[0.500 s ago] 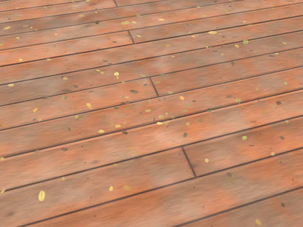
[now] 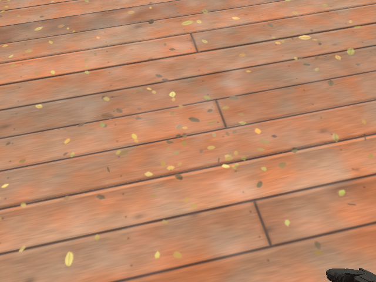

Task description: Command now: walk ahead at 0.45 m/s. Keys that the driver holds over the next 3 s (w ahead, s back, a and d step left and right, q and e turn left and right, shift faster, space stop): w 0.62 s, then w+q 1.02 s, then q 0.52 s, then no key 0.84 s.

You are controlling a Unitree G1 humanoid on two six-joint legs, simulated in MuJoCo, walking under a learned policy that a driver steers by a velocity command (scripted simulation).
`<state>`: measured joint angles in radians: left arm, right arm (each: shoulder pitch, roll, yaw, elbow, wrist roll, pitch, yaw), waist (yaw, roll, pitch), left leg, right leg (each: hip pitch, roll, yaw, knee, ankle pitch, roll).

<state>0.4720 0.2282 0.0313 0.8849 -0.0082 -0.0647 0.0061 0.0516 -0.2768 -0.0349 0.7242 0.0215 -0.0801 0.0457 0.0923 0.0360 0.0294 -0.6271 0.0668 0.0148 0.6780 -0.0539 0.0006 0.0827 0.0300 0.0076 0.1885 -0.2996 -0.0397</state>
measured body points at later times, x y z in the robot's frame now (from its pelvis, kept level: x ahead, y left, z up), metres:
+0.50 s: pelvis +0.28 +0.05 +0.01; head +0.30 +0.05 +0.45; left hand +0.47 +0.30 -0.09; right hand +0.29 -0.23 -0.12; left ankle +0.23 +0.13 -0.74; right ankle +0.46 -0.13 -0.68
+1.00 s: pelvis +0.56 -0.01 +0.00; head +0.58 -0.01 +0.45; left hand +0.56 +0.27 -0.12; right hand +0.73 -0.26 -0.11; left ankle +0.68 +0.18 -0.67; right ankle +0.52 -0.11 -0.74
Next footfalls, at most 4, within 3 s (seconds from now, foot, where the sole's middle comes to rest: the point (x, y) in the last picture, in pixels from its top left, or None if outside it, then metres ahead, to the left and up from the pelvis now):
0.14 left None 0.27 0.13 -0.78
0.68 right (250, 258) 0.56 -0.11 -0.78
1.22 left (179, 192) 0.82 0.17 -0.78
1.70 right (199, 128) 1.16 0.12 -0.78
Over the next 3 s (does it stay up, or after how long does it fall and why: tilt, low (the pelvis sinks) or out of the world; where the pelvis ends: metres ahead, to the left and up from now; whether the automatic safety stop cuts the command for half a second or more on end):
stays up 1.10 0.23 0.00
